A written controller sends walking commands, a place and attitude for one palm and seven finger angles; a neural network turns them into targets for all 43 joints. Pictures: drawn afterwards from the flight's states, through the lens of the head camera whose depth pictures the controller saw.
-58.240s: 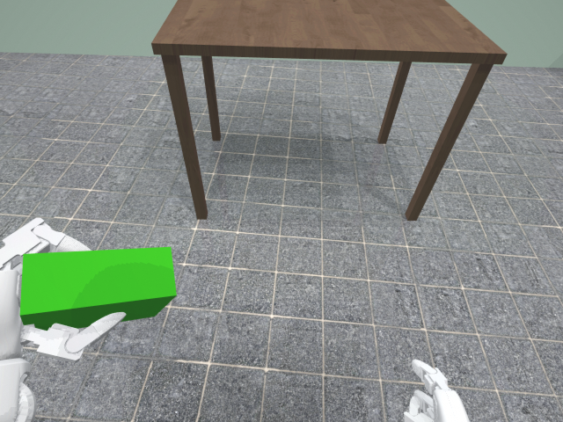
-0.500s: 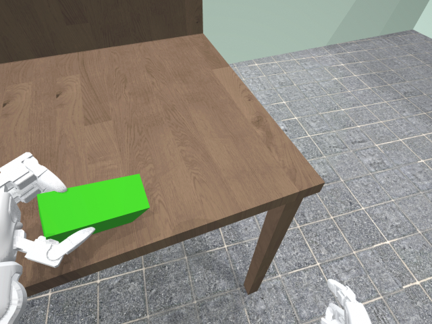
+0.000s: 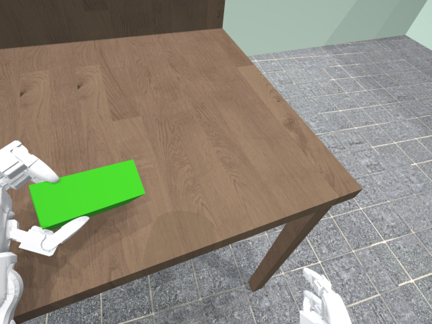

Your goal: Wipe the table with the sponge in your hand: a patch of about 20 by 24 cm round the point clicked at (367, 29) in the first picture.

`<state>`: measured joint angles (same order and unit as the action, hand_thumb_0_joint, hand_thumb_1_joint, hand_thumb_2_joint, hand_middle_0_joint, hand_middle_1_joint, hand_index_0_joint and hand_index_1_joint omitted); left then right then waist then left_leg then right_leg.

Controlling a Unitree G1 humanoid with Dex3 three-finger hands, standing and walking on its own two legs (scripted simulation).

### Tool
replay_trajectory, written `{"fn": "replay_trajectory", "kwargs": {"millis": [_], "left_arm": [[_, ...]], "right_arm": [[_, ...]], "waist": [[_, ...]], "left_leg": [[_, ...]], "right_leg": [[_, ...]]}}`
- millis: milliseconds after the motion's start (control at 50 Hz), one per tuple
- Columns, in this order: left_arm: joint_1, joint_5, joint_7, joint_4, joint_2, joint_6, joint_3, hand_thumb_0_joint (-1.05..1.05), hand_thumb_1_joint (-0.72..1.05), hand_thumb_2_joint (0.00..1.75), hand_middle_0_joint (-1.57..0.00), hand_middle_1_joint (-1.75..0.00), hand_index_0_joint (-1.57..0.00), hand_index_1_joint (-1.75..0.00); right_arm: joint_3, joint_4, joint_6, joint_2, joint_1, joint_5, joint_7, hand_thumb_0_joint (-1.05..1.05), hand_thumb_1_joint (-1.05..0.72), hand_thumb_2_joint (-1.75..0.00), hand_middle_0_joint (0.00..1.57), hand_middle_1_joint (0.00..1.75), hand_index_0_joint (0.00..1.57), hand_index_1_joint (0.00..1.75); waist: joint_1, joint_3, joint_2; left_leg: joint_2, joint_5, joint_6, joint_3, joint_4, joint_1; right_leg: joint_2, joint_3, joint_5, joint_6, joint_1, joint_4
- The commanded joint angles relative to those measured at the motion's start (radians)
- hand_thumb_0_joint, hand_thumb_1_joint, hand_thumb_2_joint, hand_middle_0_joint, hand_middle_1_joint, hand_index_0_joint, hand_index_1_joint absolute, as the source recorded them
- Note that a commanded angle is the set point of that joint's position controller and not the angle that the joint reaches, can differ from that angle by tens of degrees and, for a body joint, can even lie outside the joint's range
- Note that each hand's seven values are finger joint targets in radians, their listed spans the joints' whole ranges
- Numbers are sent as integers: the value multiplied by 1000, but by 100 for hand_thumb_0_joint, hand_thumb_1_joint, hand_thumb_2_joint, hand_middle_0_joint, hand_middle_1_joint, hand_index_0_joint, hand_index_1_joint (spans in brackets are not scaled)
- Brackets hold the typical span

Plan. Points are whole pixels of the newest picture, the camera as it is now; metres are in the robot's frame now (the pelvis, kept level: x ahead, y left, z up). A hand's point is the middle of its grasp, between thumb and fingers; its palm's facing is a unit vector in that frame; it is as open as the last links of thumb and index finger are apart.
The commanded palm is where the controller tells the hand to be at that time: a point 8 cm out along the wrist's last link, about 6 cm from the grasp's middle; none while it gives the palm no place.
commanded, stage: come to a stop and stand still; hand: left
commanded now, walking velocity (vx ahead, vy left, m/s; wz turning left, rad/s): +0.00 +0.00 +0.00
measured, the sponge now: (103, 191) +0.27 +0.21 +0.12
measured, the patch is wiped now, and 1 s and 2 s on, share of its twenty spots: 0.65 0.70 0.70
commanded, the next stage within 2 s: look again from close up in 0.32 s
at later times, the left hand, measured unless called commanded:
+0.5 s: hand (51, 200) +0.22 +0.25 +0.17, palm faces +0.42 -0.84 -0.35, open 9.2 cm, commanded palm +0.16 +0.27 +0.18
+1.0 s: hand (64, 211) +0.21 +0.23 +0.16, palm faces +0.44 -0.83 -0.33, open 9.2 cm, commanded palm +0.15 +0.26 +0.18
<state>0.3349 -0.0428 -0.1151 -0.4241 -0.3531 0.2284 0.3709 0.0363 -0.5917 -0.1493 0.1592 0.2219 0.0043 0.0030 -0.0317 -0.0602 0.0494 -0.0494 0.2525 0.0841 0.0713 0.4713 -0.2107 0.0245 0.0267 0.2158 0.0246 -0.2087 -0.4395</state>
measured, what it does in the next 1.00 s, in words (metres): stands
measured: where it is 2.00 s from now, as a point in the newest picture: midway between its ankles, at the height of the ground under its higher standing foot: outside the picture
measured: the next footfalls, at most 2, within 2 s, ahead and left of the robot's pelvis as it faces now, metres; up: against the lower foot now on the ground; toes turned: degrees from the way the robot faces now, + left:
none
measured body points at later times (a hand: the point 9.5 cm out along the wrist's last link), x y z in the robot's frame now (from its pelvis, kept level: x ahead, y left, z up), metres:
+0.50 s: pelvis +0.01 -0.01 +0.00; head +0.04 +0.02 +0.45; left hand +0.20 +0.29 +0.19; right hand +0.19 -0.22 -0.07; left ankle +0.00 +0.06 -0.74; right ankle +0.01 -0.14 -0.74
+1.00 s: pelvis +0.00 -0.03 +0.00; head +0.02 -0.02 +0.45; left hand +0.18 +0.27 +0.18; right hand +0.18 -0.25 -0.07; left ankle +0.00 +0.06 -0.74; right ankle +0.01 -0.14 -0.74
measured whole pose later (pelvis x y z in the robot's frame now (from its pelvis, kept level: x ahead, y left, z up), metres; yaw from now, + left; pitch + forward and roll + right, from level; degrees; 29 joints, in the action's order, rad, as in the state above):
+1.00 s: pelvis +0.00 -0.03 +0.00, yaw +1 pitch -1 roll -1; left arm 0.42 -0.06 -0.15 -0.45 -0.33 0.18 0.34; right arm 0.00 -0.59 -0.10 0.21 0.20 0.01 -0.03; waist -0.02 -0.05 -0.01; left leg -0.01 0.23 0.05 0.04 0.44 -0.20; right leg -0.02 0.06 0.17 -0.01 -0.17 -0.35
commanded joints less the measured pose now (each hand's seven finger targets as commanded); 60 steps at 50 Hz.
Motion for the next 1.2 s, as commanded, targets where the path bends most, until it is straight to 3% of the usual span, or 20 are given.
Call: {"fn": "replay_trajectory", "kwargs": {"millis": [0, 180, 300, 400, 520, 560, 640, 660, 840, 860, 940, 960, 1040, 1060, 1080, 1100, 1120, 1140, 1160, 1180], "left_arm": [[-23, 9, 4, -264, -142, 60, 56, 0, 10, 130, -120, -160, -120, -160], [12, 5, 0, -280, -160, 43, 87, 0, 10, 130, -120, -160, -120, -160], [36, -3, -5, -275, -160, 38, 91, 0, 10, 130, -120, -160, -120, -160], [48, -3, -12, -276, -155, 35, 78, 0, 10, 130, -120, -160, -120, -160], [61, -7, -20, -244, -155, 26, 73, 0, 10, 130, -120, -160, -120, -160], [62, -7, -21, -219, -128, 24, 50, 0, 10, 130, -120, -160, -120, -160], [38, -1, -28, -217, -158, 16, 72, 0, 10, 130, -120, -160, -120, -160], [42, -6, -24, -187, -123, 15, 41, 0, 10, 130, -120, -160, -120, -160], [29, 1, -31, -203, -151, 5, 59, 0, 10, 130, -120, -160, -120, -160], [41, -5, -27, -180, -119, 3, 30, 0, 10, 130, -120, -160, -120, -160], [51, -4, -31, -198, -154, -3, 67, 0, 10, 130, -120, -160, -120, -160], [53, -9, -26, -188, -120, -3, 34, 0, 10, 130, -120, -160, -120, -160], [55, -7, -30, -197, -151, -8, 67, 0, 10, 130, -120, -160, -120, -160], [49, -11, -26, -192, -122, -7, 38, 0, 10, 130, -120, -160, -120, -160], [-1001, 147, -16, -474, -947, 104, 622, 0, 10, 130, -120, -160, -120, -160], [-430, 52, 27, 118, -343, 71, 244, 0, 10, 130, -120, -160, -120, -160], [-144, 14, 23, 51, -269, 77, 188, 0, 10, 130, -120, -160, -120, -160], [-15, -18, 22, 125, -86, 51, 50, 0, 10, 130, -120, -160, -120, -160], [-80, -12, 23, -42, -134, 62, 49, 0, 10, 130, -120, -160, -120, -160], [-46, -16, 24, -94, -126, 69, 38, 0, 10, 130, -120, -160, -120, -160]], "right_arm": [[-76, 161, -53, 170, -84, 4, -5, 0, -90, -90, 20, 30, 20, 30], [-82, 168, -15, 163, -82, 3, -7, 0, -90, -90, 20, 30, 20, 30], [-83, 177, -3, 165, -94, 11, -16, 0, -90, -90, 20, 30, 20, 30], [-83, 178, 1, 167, -98, 11, -27, 0, -90, -90, 20, 30, 20, 30], [-81, 174, 2, 165, -104, 11, -39, 0, -90, -90, 20, 30, 20, 30], [-74, 165, 5, 166, -108, 9, -43, 0, -90, -90, 20, 30, 20, 30], [-75, 166, -3, 161, -129, 17, -49, 0, -90, -90, 20, 30, 20, 30], [-72, 163, 3, 167, -110, 10, -50, 0, -90, -90, 20, 30, 20, 30], [-78, 162, -4, 168, -132, 15, -47, 0, -90, -90, 20, 30, 20, 30], [-72, 160, 2, 167, -116, 8, -47, 0, -90, -90, 20, 30, 20, 30], [-75, 161, -4, 167, -137, 17, -48, 0, -90, -90, 20, 30, 20, 30], [-72, 159, 3, 169, -118, 10, -48, 0, -90, -90, 20, 30, 20, 30], [-74, 160, -1, 164, -136, 18, -49, 0, -90, -90, 20, 30, 20, 30], [-72, 157, 5, 170, -111, 12, -48, 0, -90, -90, 20, 30, 20, 30], [-77, 164, -38, 204, -13, -29, -44, 0, -90, -90, 20, 30, 20, 30], [-33, 93, -34, 84, -78, -3, -47, 0, -90, -90, 20, 30, 20, 30], [-80, 145, -49, 142, -66, -4, -46, 0, -90, -90, 20, 30, 20, 30], [-88, 136, -52, 158, -75, 24, -27, 0, -90, -90, 20, 30, 20, 30], [-96, 155, -45, 179, -49, 18, -18, 0, -90, -90, 20, 30, 20, 30], [-93, 155, -46, 183, -65, 14, -8, 0, -90, -90, 20, 30, 20, 30]], "waist": [[12, 172, -129], [17, 172, -162], [17, 164, -120], [17, 164, -142], [14, 154, -78], [17, 137, -87], [14, 111, -77], [17, 107, -62], [15, 104, -78], [17, 110, -56], [14, 117, -66], [18, 119, -61], [14, 119, -78], [17, 122, -73], [-7, 5, 38], [12, 214, 11], [-32, 157, -51], [-13, 222, -184], [-3, 246, -245], [-7, 238, -242]], "left_leg": [[155, -349, -105, -141, -105, 33], [185, -572, -137, -147, -82, 127], [163, -460, -144, -132, -77, 53], [149, -380, -131, -130, -91, 31], [139, -208, -95, -132, -103, 0], [134, -151, -83, -133, -117, 1], [134, -75, -70, -133, -130, 1], [132, -61, -64, -138, -133, -13], [114, -35, -53, -125, -101, 4], [113, -35, -52, -128, -108, -8], [121, -84, -56, -130, -110, 18], [120, -83, -55, -135, -120, 1], [129, -111, -58, -134, -124, 13], [126, -116, -59, -139, -132, -8], [143, -138, -50, -77, 5, -146], [85, -209, -45, -106, -36, 22], [104, -208, -70, -112, -39, 36], [108, -201, -75, -76, -58, 100], [117, -197, -72, -95, -76, 64], [134, -205, -66, -119, -92, 42]], "right_leg": [[5, -7, -178, -41, 103, -5], [-1, 18, -85, -44, 47, -26], [23, 2, -225, -51, 134, 17], [35, -13, -250, -50, 155, 30], [55, -47, -221, -50, 153, 74], [51, -47, -167, -49, 123, 93], [49, -72, -110, -47, 90, 119], [50, -62, -88, -47, 96, 128], [66, -104, -28, -54, 57, 170], [65, -85, -14, -51, 71, 168], [59, -87, -83, -49, 69, 147], [54, -69, -78, -46, 86, 141], [53, -75, -125, -45, 90, 128], [48, -56, -122, -44, 114, 120], [68, -86, -139, 11, -43, 164], [107, -89, -137, -72, -4, 95], [78, -169, -205, -70, 31, 134], [74, -130, -192, -81, 75, 71], [73, -98, -170, -70, 101, 39], [57, -79, -151, -63, 107, 23]]}}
